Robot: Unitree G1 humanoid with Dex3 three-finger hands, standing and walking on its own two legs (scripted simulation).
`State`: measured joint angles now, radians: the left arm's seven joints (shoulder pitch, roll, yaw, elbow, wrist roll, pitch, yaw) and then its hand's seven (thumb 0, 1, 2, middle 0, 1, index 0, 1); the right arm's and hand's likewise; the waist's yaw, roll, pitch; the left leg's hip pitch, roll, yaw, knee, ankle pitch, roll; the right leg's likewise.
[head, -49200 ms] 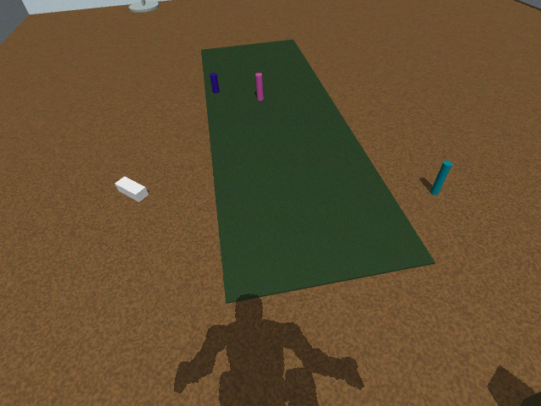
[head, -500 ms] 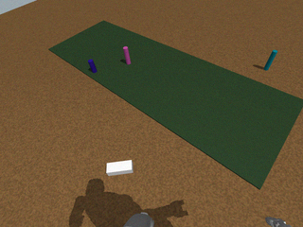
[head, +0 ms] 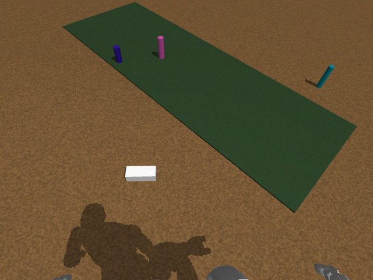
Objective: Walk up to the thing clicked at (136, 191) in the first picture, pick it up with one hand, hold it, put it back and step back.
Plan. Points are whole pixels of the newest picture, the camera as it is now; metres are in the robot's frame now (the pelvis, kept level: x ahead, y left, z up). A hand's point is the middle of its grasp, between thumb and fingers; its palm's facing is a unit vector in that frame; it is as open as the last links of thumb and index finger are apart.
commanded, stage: step back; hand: left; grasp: from above
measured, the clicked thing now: (141, 173) +0.74 +0.26 -0.74
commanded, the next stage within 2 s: stand in 1.88 s
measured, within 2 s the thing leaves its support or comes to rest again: neither
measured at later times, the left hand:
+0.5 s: hand out of the picture -0.04 +0.25 -0.14, palm faces +0.02 -0.90 -0.44, open 7.4 cm
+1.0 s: hand out of the picture -0.27 +0.21 -0.14, palm faces +0.00 -0.91 -0.42, open 7.4 cm
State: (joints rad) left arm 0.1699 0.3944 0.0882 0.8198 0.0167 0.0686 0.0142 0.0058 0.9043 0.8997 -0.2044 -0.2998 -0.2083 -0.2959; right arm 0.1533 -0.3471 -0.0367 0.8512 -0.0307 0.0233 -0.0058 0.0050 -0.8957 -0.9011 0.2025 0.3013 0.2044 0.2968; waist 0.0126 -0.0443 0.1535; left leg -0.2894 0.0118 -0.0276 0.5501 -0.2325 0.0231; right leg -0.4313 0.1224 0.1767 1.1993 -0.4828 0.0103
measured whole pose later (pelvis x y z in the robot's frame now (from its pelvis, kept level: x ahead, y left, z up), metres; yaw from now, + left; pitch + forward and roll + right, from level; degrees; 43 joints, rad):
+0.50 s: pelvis -0.17 -0.03 -0.02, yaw +3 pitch -2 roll +0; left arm 0.11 0.37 0.07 0.78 0.04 0.04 0.03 0.01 0.90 0.90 -0.21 -0.30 -0.21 -0.30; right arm 0.23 -0.40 -0.05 0.89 -0.01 0.05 -0.02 0.01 -0.90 -0.90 0.20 0.30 0.20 0.30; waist -0.01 0.02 0.18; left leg -0.27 -0.03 -0.07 0.73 -0.46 -0.02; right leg -0.40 -0.05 -0.03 0.69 -0.26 0.00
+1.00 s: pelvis -0.31 -0.06 -0.01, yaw -1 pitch -3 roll +1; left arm 0.26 0.34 0.06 0.97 0.05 0.00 0.00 0.01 0.90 0.90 -0.21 -0.30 -0.21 -0.30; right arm 0.16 -0.40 -0.05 0.92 -0.02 0.05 0.01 0.00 -0.90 -0.90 0.20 0.30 0.20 0.30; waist 0.04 0.04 0.07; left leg -0.40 -0.03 -0.12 0.87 -0.42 0.00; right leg -0.18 0.02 0.05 0.60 -0.37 -0.02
